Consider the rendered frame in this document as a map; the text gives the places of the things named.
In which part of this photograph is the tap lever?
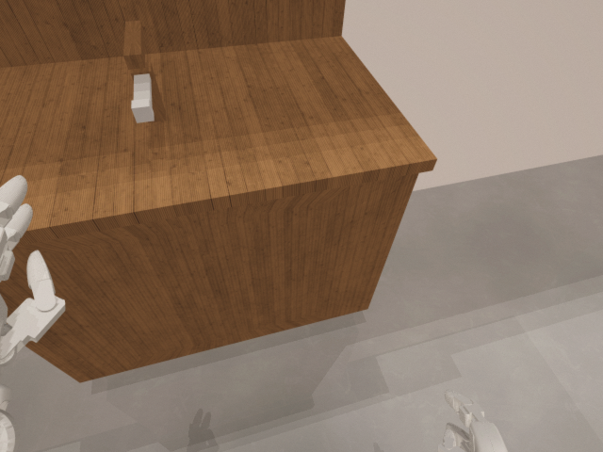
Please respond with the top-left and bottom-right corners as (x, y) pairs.
(131, 73), (155, 123)

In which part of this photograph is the right robot hand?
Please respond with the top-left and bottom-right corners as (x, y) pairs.
(438, 389), (508, 452)

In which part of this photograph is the robot left forearm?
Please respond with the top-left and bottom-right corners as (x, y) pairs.
(0, 384), (20, 452)

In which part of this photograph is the left robot hand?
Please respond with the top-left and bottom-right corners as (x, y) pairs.
(0, 175), (65, 382)

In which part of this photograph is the counter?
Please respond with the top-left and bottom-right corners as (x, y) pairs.
(0, 0), (437, 382)

